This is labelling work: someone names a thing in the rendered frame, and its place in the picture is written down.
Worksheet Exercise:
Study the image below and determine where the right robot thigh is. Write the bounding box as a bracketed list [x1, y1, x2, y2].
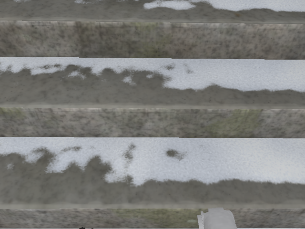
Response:
[197, 207, 237, 229]

